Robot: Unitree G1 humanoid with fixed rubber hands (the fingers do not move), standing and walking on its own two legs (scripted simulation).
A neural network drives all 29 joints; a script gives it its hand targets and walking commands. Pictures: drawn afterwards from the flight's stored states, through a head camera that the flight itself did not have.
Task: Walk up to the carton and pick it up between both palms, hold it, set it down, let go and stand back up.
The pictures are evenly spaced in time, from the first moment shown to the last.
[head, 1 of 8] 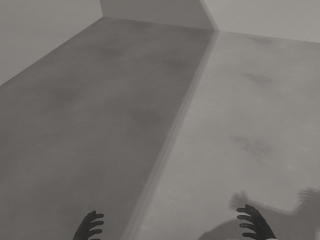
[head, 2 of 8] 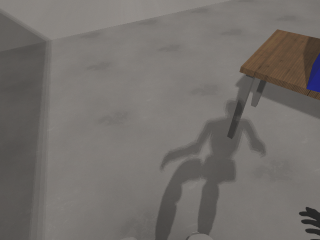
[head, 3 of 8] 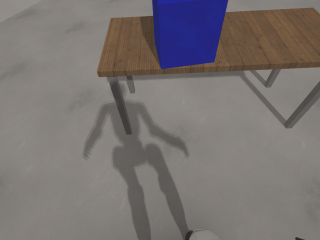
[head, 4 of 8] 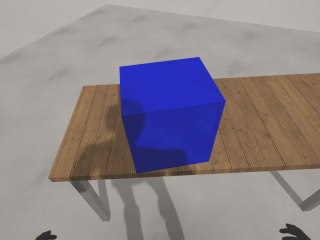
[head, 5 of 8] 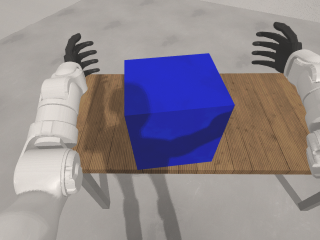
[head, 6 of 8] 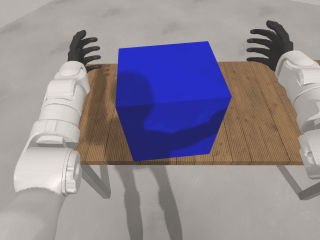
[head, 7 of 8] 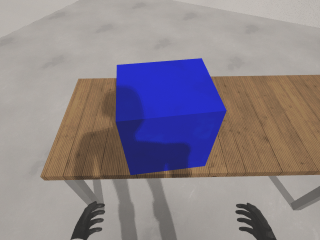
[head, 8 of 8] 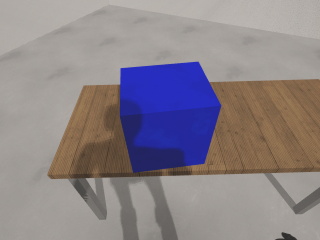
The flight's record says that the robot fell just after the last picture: no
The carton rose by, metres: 0.00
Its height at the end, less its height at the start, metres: +0.00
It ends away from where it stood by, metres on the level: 0.00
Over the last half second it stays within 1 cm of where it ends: yes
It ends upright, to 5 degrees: yes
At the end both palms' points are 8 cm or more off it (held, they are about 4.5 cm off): yes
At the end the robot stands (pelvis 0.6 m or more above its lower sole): yes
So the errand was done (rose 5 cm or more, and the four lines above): no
